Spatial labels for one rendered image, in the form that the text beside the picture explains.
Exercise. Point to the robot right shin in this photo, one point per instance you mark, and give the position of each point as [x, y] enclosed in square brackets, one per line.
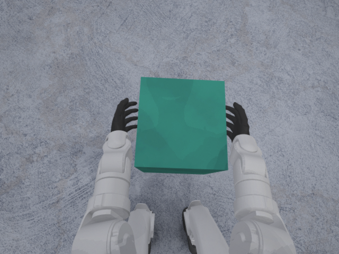
[194, 203]

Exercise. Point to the left robot hand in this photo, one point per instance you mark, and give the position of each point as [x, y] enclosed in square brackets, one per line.
[119, 122]

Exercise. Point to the right robot hand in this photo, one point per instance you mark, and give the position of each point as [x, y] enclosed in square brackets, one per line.
[240, 121]

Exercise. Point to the robot right upper arm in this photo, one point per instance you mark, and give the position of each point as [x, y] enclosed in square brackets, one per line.
[252, 237]

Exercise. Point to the robot left upper arm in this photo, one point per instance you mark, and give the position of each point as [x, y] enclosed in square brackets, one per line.
[109, 237]

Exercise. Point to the robot right forearm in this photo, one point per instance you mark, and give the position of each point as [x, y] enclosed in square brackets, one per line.
[251, 183]

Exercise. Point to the carton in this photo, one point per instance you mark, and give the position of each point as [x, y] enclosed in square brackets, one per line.
[181, 126]

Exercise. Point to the robot left forearm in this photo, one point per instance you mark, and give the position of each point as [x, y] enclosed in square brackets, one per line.
[110, 199]

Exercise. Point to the robot right foot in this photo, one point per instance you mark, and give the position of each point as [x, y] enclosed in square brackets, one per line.
[192, 248]

